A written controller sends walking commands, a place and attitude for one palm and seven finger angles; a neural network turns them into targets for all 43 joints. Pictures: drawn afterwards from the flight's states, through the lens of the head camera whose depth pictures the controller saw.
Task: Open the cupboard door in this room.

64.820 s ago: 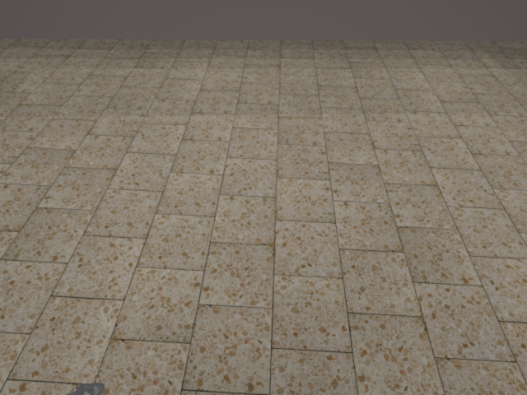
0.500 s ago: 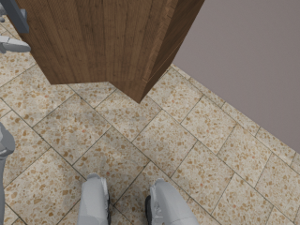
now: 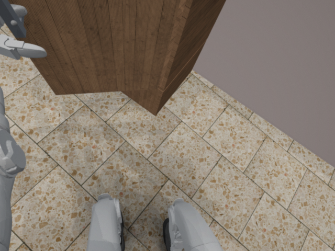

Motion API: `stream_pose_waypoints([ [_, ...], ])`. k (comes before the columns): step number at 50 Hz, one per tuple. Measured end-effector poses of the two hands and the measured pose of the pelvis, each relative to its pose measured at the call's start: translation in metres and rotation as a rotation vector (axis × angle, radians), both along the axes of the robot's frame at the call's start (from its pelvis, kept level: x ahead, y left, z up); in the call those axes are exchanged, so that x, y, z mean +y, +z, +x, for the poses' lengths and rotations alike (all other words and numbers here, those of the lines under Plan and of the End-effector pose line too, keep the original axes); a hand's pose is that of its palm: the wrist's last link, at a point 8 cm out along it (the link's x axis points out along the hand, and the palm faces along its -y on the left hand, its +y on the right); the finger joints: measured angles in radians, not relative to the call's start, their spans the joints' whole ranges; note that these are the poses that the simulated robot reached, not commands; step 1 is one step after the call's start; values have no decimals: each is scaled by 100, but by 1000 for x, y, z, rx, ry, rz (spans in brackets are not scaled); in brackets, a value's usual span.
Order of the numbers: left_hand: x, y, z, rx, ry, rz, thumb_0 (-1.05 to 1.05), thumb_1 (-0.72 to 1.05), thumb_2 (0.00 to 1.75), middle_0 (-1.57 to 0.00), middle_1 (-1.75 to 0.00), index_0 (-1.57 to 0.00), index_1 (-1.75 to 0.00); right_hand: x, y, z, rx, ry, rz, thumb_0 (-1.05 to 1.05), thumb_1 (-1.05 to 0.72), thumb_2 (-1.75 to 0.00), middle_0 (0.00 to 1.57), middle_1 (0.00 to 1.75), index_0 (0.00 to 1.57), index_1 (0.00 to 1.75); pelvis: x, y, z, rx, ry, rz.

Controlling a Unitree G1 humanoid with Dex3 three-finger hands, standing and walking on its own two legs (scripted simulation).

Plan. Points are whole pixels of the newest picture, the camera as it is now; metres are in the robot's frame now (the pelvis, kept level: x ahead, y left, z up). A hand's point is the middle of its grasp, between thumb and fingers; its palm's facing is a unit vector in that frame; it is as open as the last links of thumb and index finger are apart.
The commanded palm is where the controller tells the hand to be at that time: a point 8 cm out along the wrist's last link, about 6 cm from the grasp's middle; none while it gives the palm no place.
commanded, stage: slide the fingers in behind the handle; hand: left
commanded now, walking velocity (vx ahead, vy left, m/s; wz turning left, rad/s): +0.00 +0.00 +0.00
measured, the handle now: out of the picture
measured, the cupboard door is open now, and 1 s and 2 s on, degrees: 44 44 71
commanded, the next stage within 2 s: close the thumb around the handle in 0.32 s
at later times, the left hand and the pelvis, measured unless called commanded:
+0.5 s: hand (17, 23) +0.56 +0.25 +0.08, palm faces +0.10 -0.99 +0.00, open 13.8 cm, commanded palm +0.55 +0.27 +0.08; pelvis +0.01 +0.00 +0.00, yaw +0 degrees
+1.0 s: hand (16, 23) +0.55 +0.25 +0.09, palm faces +0.11 -0.99 -0.01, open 6.1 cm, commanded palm +0.54 +0.27 +0.08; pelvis +0.01 +0.00 +0.01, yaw +0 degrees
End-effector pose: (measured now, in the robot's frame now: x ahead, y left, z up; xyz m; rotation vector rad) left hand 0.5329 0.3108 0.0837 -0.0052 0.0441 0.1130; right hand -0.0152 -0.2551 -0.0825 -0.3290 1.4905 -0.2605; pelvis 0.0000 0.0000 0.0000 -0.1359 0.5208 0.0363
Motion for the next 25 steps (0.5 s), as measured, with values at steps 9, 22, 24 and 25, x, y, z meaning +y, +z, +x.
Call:
stream_pose_waypoints([
  [9, -3, 1, 1, -1, -9, 10, -2, -50, 30, -29, -121, -31, -122, -4, 1, 3, -17, -11, -2, 0, -90, -89, 21, 30, 20, 30, -2, 1, 3, -4, -7, 2],
  [22, -5, 2, -1, 3, -10, 8, -2, -50, 30, -30, -120, -31, -120, 1, -1, 10, -28, -13, 20, 0, -90, -89, 21, 30, 20, 30, 0, 4, 7, -10, -12, 9],
  [24, -5, 1, 0, 6, -9, 4, -2, -49, 31, -30, -120, -31, -120, 1, -1, 11, -31, -13, 20, 0, -90, -89, 21, 30, 20, 30, 0, 5, 7, -10, -12, 9],
  [25, -5, 1, 0, 4, -8, 4, -2, -48, 31, -30, -120, -31, -120, 1, -1, 12, -34, -13, 20, 0, -90, -89, 21, 30, 20, 30, 1, 5, 7, -10, -12, 9],
])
